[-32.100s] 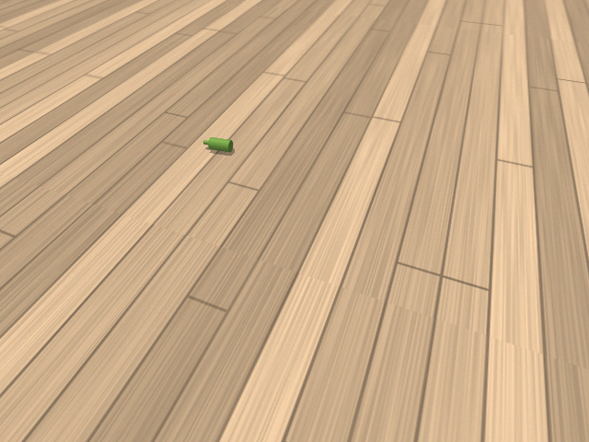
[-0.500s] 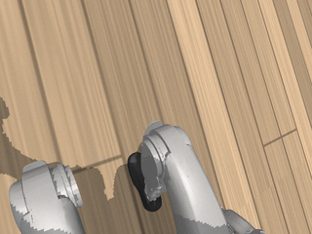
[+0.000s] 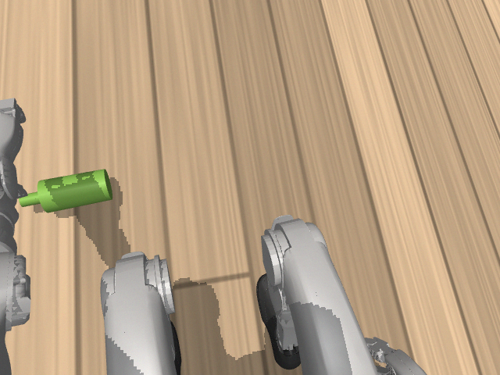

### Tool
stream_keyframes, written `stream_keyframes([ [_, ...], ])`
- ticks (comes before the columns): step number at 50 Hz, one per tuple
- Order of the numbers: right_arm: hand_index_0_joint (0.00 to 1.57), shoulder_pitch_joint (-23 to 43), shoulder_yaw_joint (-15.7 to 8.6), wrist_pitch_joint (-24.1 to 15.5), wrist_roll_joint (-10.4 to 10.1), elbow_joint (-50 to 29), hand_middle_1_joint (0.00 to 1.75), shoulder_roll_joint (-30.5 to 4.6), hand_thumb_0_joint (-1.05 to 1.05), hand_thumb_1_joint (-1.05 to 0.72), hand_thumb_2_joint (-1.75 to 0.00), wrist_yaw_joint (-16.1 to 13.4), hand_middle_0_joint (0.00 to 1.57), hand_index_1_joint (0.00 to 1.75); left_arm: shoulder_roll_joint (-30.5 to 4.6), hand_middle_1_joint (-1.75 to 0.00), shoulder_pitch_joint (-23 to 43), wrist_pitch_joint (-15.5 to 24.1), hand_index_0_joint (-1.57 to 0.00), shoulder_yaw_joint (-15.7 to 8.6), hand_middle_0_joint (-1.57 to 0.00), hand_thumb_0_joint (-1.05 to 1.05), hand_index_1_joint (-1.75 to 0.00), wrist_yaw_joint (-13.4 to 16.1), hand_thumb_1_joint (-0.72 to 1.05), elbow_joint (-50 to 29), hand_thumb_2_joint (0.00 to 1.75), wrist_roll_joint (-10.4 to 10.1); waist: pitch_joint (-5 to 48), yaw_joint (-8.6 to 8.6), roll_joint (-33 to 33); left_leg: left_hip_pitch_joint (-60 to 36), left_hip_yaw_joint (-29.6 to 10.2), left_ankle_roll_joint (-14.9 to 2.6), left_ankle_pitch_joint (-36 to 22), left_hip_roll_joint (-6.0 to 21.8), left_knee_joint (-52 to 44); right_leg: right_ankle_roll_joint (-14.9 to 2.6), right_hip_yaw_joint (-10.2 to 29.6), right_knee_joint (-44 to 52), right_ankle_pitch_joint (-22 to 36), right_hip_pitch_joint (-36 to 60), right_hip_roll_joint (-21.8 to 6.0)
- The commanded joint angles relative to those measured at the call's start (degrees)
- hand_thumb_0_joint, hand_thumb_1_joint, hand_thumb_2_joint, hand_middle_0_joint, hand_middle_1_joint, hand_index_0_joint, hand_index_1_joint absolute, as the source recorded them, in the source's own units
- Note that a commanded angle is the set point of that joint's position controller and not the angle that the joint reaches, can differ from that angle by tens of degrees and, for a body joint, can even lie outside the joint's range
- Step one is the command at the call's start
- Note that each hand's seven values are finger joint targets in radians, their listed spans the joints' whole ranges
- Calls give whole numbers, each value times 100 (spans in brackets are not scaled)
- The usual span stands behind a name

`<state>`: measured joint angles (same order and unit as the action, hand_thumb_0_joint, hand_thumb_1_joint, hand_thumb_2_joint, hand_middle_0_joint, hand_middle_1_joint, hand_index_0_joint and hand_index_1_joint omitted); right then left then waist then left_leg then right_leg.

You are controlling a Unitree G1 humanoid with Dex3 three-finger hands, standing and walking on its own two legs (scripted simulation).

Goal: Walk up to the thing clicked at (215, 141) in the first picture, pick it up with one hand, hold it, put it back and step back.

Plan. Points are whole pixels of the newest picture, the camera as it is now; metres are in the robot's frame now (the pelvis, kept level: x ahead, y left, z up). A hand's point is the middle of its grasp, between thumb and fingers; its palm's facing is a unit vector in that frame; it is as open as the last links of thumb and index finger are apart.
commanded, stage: withdraw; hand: left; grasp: from above
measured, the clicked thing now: (66, 192) +0.48 +0.29 -0.31
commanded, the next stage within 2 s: home in 0.40 s
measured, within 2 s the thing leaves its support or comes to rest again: neither
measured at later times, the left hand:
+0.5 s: hand (46, 193) +0.44 +0.28 -0.18, palm faces -0.45 -0.05 -0.89, open 12.9 cm
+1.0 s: hand out of the picture +0.36 +0.28 -0.01, palm faces -0.37 -0.55 -0.75, open 9.2 cm
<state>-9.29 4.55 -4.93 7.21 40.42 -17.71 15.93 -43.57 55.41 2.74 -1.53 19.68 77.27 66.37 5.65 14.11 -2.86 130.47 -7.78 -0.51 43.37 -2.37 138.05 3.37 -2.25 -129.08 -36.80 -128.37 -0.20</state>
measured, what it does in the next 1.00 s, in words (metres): rises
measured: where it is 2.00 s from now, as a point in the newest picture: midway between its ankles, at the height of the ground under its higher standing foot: (228, 362)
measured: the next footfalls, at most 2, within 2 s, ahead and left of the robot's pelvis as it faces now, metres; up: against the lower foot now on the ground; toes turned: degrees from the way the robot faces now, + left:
none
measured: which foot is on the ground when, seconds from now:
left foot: down 0.00-1.00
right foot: down 0.00-1.00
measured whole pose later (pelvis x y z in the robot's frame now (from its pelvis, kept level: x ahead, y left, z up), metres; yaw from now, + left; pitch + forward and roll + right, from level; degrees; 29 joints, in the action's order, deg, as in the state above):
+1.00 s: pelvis +0.00 +0.00 +0.11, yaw +4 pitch +35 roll -6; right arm -11.6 -0.1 1.0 0.7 34.9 -17.0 5.1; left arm -31.0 24.4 -1.2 -3.1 -1.2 34.9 34.7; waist 9.5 6.0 -3.4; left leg 111.7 -4.7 -0.4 40.6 -1.5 116.8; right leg 3.7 -0.4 -110.7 -35.2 -111.0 -1.1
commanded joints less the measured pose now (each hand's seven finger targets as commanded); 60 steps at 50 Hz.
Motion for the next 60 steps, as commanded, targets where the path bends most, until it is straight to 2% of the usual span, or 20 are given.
stream_keyframes([
  [1, 20, -1338, -638, 269, -198, -119, 30, -1692, 0, -91, -91, -368, 20, 30, -178, -93, 1598, 92, -20, 448, -22, 0, -95, -840, -41, -820, 95, -450, 2843, 429, -912, -2540, 256, -68, -1298, 10, -2149, -617, -602, 1521, 1048, 2097, 157],
  [4, 20, -1316, -598, 390, -228, -262, 30, -1609, 0, -91, -91, -652, 20, 30, -276, -92, 1618, 347, -21, 473, -23, 0, -94, -1295, -39, -897, 93, -454, 2759, 442, -582, -2468, 309, -60, -1180, -39, -2211, -623, -518, 1686, 841, 2311, 109],
  [7, 20, -1218, -511, 487, -198, -366, 30, -1456, 0, -91, -91, -873, 20, 30, -781, -88, 1693, 704, -25, 234, -27, 0, -91, -1327, -35, -914, 90, -307, 2912, 192, -299, -2154, 571, -124, -1132, -88, -2030, -593, -381, 1778, 691, 2685, 90],
  [13, 20, -920, -231, 542, -76, -417, 30, -1318, 0, -91, -91, -1018, 20, 30, -1463, -83, 1850, 1450, -29, -177, -31, 0, -85, -496, -31, -518, 85, 355, 3147, 42, -624, -1968, 718, -150, -896, -133, -1771, -533, -302, 1574, 410, 2505, 112],
  [16, 20, -853, -154, 496, 11, -385, 30, -1270, 0, -91, -90, -1005, 20, 30, -1336, -86, 2066, 1594, -25, -86, -26, 0, -87, 12, -35, 75, 88, 600, 2933, 174, -864, -1876, 722, -144, -583, -126, -1744, -548, -268, 1468, 61, 2181, 174],
  [20, 20, -1005, -207, 347, 163, -251, 30, -1379, 0, -91, -90, -1018, 20, 30, -1555, -88, 2719, 1590, -23, -210, -24, 0, -88, 638, -37, 269, 88, 879, 3168, 320, -1396, -2341, 634, -80, -518, -100, -1785, -566, -436, 1307, 86, 1822, 168],
  [22, 20, -1054, -254, 298, 217, -168, 30, -1422, 0, -91, -90, -1009, 20, 30, -1751, -86, 2964, 1490, -25, -358, -25, 0, -87, 866, -36, 69, 87, 961, 3587, 227, -1756, -2668, 634, -38, -684, -83, -1761, -590, -454, 1150, 291, 1776, 149],
  [23, 20, -1109, -276, 259, 249, -127, 30, -1400, 0, -91, -90, -997, 20, 30, -1724, -86, 2979, 1408, -25, -383, -25, 0, -86, 955, -36, -11, 87, 976, 3655, 328, -1949, -2765, 629, -13, -785, -62, -1744, -592, -479, 1068, 373, 1768, 148],
  [27, 20, -1224, -460, 161, 211, -69, 30, -1460, 0, -89, -89, -934, 20, 30, -1874, -77, 3102, 1031, -21, -668, -23, 0, -79, 1117, -35, -860, 95, 807, 4652, 164, -2473, -3383, 670, 12, -1331, -46, -1792, -615, -532, 899, 1015, 1779, 88],
  [31, 20, -1431, -658, 152, 44, 13, 30, -1498, 0, -89, -89, -879, 20, 30, -1765, -71, 2347, 528, -20, -762, -23, 0, -73, 857, -21, -786, 94, 423, 4795, -38, -2390, -3635, 635, 27, -1692, -25, -2091, -616, -543, 1026, 1347, 1902, 17],
  [35, 20, -1652, -821, 281, -168, -91, 30, -1407, 0, -89, -90, -810, 20, 30, -1354, -62, 1344, 98, -20, -685, -22, 0, -64, 146, 2, -1063, 94, -249, 4952, -331, -2054, -3862, 561, 6, -1991, -26, -2465, -607, -503, 1338, 1438, 2445, 32],
  [38, 20, -1623, -878, 441, -370, -338, 30, -1374, 0, -89, -90, -796, 20, 30, -965, -57, 399, -140, -21, -631, -22, 0, -58, -581, 23, -1899, 95, -1022, 4888, -465, -1530, -3872, 495, -54, -2123, -24, -2782, -564, -462, 1692, 1518, 3010, 66],
  [39, 20, -1566, -879, 499, -447, -397, 30, -1379, 0, -89, -90, -828, 20, 30, -699, -54, -112, -241, -21, -543, -22, 0, -55, -843, 31, -1939, 96, -1290, 4459, -427, -1172, -3764, 429, -63, -2061, -12, -2900, -560, -456, 1841, 1481, 3015, 71],
  [41, 20, -1421, -857, 555, -537, -564, 30, -1347, 0, -90, -90, -917, 20, 30, -345, -49, -750, -328, -21, -435, -22, 0, -50, -1344, 43, -2895, 94, -1914, 4074, -431, -765, -3692, 412, -103, -2045, 3, -3106, -564, -434, 2191, 1507, 3248, 97],
  [44, 20, -1265, -866, 539, -629, -800, 30, -1205, 0, -90, -90, -1061, 20, 30, -121, -40, -1404, -352, -20, -389, -20, 0, -40, -1878, 62, -4425, 90, -2714, 4230, -517, -301, -3714, 507, -158, -2102, 44, -3312, -530, -312, 2624, 1749, 4149, 102],
  [47, 20, -1010, -922, 459, -701, -989, 30, -1007, 0, -90, -90, -1211, 20, 30, 3, -30, -1987, -268, -20, -568, -20, 0, -30, -2006, 85, -5606, 89, -3358, 4303, -699, -249, -4155, 490, -137, -1932, 92, -3673, -506, -221, 2978, 1581, 4499, 65],
  [48, 20, -902, -933, 430, -710, -996, 30, -983, 0, -90, -90, -1249, 20, 30, 201, -30, -2156, -236, -20, -515, -20, 0, -30, -2005, 90, -5754, 90, -3501, 4075, -657, -334, -4284, 406, -95, -1854, 92, -3812, -540, -217, 3068, 1463, 4331, 24],
  [51, 20, -674, -976, 387, -760, -1094, 30, -898, 0, -90, -90, -1360, 20, 30, 166, -30, -2370, -218, -20, -813, -20, 0, -30, -1760, 90, -6306, 90, -3682, 3895, -862, -828, -4965, 298, -15, -1541, 152, -4317, -585, -129, 3360, 1074, 4145, -21],
  [55, 20, -340, -961, 283, -834, -1152, 30, -787, 0, -90, -90, -1439, 20, 30, 742, -30, -2999, -506, -20, -628, -20, 0, -30, -1495, 90, -6398, 90, -3897, 3432, -952, -1072, -5471, 203, 8, -814, 228, -5145, -528, -110, 3767, 679, 4327, -13],
  [60, 20, 123, -895, 57, -912, -1367, 30, -747, 0, -90, -90, -1633, 20, 30, 1281, -30, -3846, -1089, -20, -283, -20, 0, -30, -1573, 90, -7056, 90, -4805, 3102, -922, -754, -6141, -13, -16, -28, 234, -5957, -431, -123, 4561, 286, 4993, 30],
])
